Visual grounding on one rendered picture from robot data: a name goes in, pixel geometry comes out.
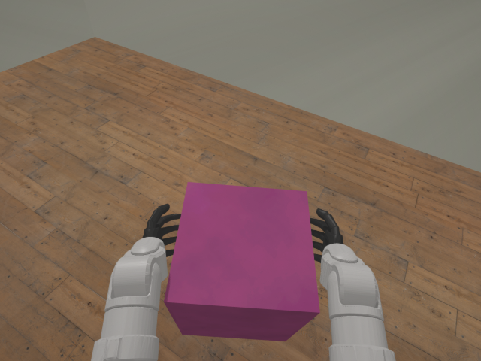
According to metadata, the robot left hand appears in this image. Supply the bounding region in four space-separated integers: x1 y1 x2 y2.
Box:
143 204 181 257

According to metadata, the robot right forearm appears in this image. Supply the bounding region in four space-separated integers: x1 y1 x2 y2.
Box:
320 244 396 361

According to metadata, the robot left forearm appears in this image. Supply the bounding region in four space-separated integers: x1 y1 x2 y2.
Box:
91 237 168 361

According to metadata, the carton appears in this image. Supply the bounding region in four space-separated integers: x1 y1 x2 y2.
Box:
164 182 320 341

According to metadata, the robot right hand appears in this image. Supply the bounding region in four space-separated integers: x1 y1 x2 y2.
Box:
310 208 344 263

